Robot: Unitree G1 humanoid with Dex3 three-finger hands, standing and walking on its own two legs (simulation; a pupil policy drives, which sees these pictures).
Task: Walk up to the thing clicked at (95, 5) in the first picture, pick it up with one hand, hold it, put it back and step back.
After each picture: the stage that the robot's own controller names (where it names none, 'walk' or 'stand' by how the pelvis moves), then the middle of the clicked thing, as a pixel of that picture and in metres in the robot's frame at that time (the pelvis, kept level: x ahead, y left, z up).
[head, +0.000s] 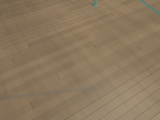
stand; (95, 2) +2.39 -0.23 -0.72
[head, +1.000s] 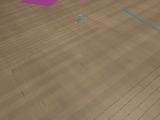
walk; (80, 18) +2.24 +0.16 -0.70
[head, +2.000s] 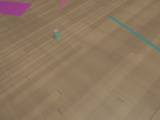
walk; (56, 34) +1.56 +0.46 -0.72
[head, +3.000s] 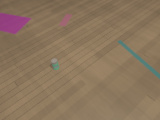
walk; (55, 64) +1.08 +0.37 -0.72
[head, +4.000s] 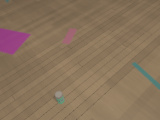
walk; (59, 97) +0.69 +0.29 -0.72
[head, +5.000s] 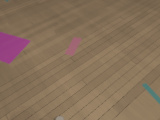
walk; out of the picture +0.45 +0.22 -0.71
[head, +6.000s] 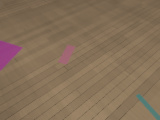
stand; out of the picture +0.39 +0.20 -0.72
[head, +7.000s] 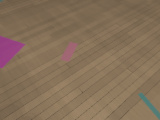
stand; out of the picture +0.39 +0.20 -0.72
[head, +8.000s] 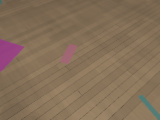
stand; out of the picture +0.37 +0.22 -0.73
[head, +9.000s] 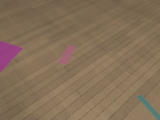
stand; out of the picture +0.36 +0.22 -0.73
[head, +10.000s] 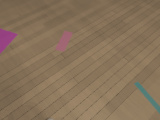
go down; out of the picture +0.38 +0.22 -0.71
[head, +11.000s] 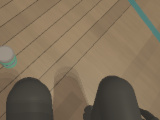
go down; (7, 57) +0.44 +0.27 -0.29
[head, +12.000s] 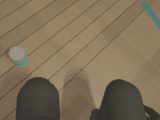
close in; (19, 57) +0.44 +0.26 -0.29
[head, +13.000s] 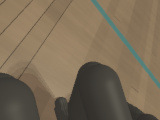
close in; out of the picture +0.42 +0.30 -0.22
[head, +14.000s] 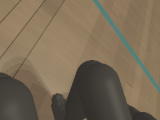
close; out of the picture +0.41 +0.31 -0.22
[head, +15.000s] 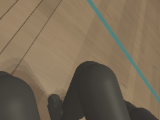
lift; out of the picture +0.39 +0.29 -0.23
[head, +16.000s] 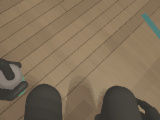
lift; (12, 81) +0.31 +0.24 -0.07
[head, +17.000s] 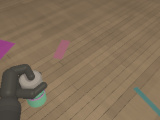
hold; (34, 89) +0.33 +0.17 +0.03
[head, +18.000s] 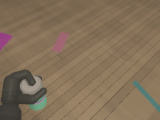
hold; (34, 93) +0.32 +0.17 -0.01
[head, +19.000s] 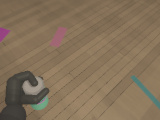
crouch; (36, 93) +0.33 +0.17 -0.03
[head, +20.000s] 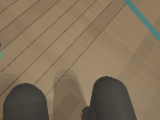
lower; out of the picture +0.45 +0.27 -0.11
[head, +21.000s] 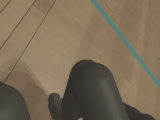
lower; out of the picture +0.41 +0.31 -0.22
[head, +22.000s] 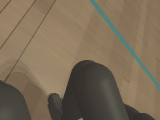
lower; out of the picture +0.41 +0.31 -0.22
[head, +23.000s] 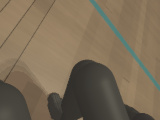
lower; out of the picture +0.41 +0.31 -0.22
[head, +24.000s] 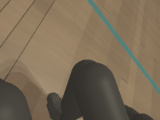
lower; out of the picture +0.41 +0.31 -0.22
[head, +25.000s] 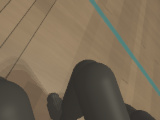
open; out of the picture +0.41 +0.29 -0.22
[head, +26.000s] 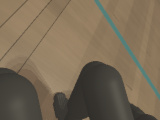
stand; out of the picture +0.40 +0.28 -0.23
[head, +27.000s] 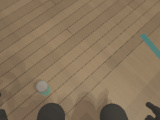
walk; (43, 88) +0.41 +0.22 -0.49
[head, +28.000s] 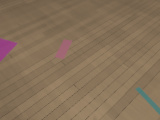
stand; out of the picture +0.36 +0.19 -0.66
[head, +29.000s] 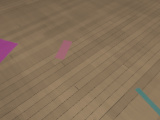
stand; out of the picture +0.37 +0.20 -0.67
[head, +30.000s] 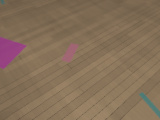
stand; out of the picture +0.38 +0.18 -0.71
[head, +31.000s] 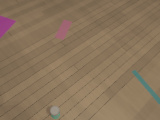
walk; (55, 112) +0.43 +0.14 -0.70
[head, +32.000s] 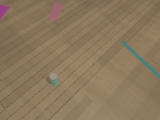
walk; (54, 79) +0.68 +0.22 -0.70
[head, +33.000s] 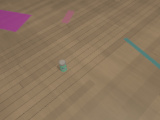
stand; (63, 65) +0.99 +0.27 -0.70
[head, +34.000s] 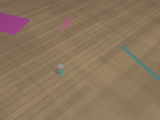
stand; (61, 70) +1.02 +0.23 -0.73
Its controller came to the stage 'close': yes
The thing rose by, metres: 0.70
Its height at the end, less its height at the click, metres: +0.00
